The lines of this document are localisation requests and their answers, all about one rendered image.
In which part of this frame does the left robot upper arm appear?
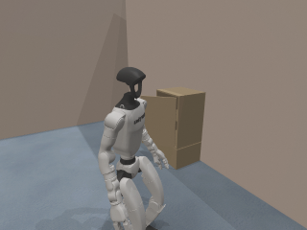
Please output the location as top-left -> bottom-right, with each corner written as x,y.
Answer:
135,98 -> 148,128

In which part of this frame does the left robot hand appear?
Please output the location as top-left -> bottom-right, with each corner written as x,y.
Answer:
152,149 -> 169,170

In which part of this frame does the left robot thigh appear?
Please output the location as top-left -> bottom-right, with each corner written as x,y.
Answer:
138,156 -> 164,211

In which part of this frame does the left robot forearm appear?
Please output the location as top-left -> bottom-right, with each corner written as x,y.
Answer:
141,127 -> 158,153

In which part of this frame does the cupboard door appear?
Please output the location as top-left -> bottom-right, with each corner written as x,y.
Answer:
140,95 -> 177,148

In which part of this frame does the right robot forearm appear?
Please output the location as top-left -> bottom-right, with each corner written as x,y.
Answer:
98,152 -> 123,206

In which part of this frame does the right robot upper arm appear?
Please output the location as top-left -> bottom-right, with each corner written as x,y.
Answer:
98,109 -> 126,164

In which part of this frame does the right robot hand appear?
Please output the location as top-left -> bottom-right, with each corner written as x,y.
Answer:
109,202 -> 133,230

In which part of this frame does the robot left shin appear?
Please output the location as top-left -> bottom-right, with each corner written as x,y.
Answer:
145,204 -> 166,227

